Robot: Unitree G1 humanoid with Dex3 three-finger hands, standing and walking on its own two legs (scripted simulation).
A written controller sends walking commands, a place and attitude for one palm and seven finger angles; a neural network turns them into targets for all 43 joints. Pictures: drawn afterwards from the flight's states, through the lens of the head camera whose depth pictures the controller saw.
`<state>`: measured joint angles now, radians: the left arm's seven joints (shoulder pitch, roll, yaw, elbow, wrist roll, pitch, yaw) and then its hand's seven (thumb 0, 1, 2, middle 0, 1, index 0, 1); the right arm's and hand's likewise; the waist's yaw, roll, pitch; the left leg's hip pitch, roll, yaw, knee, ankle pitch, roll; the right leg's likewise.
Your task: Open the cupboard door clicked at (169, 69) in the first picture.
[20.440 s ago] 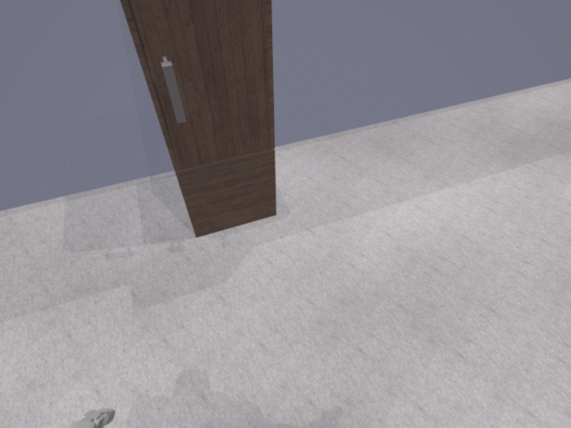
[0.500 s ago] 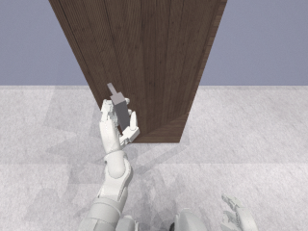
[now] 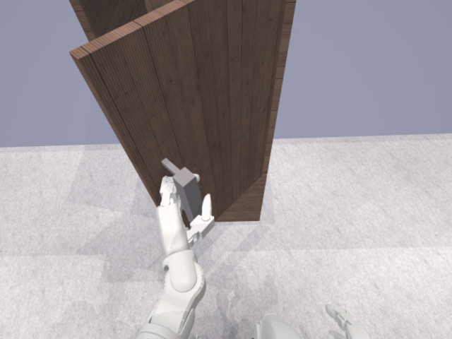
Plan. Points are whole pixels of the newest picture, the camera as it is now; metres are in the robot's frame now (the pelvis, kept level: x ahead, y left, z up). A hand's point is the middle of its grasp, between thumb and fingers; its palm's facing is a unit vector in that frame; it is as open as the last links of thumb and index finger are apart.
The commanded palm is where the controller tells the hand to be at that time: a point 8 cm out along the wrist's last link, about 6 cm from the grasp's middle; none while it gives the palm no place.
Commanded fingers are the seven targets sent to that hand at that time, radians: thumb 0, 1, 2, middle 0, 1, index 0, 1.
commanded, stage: pull the door open along its arc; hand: left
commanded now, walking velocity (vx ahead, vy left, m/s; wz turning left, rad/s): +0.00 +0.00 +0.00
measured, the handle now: (183, 194) +0.37 +0.08 +0.02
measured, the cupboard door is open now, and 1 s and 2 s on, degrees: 45 47 49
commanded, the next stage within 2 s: open thumb and fingers to let go in 0.12 s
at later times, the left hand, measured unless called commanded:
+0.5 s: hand (210, 220) +0.31 +0.03 +0.03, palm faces +0.35 -0.93 -0.08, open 8.2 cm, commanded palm +0.26 +0.07 +0.02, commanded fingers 0.00 -0.15 0.45 -0.32 -1.24 -0.32 -1.24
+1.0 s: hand (209, 218) +0.32 +0.03 +0.03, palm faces +0.33 -0.94 -0.06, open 14.9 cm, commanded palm +0.27 +0.08 +0.02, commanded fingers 0.00 -0.50 0.30 -0.15 -0.30 -0.15 -0.30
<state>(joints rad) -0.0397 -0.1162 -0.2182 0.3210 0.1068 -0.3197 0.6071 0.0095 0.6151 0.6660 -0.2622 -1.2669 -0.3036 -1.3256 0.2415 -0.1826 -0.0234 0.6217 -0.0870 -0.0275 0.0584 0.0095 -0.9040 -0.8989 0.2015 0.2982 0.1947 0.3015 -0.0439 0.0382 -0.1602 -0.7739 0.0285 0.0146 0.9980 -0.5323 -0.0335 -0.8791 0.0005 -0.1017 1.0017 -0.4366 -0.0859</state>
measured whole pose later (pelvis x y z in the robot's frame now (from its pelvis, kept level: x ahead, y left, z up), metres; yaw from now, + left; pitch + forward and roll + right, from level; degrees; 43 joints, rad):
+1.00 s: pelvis -0.04 +0.00 -0.01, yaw +1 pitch +17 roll +2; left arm -0.23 -0.14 -0.20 0.49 0.10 -0.34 0.68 -0.01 -0.48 0.31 -0.25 -0.77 -0.26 -0.77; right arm 0.17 -0.19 -0.01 0.64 -0.09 -0.08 0.02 0.01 -0.90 -0.90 0.20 0.30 0.19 0.30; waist -0.03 0.04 -0.15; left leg -0.85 0.00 0.00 1.06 -0.50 -0.03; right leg -0.95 -0.02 -0.11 1.06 -0.41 -0.09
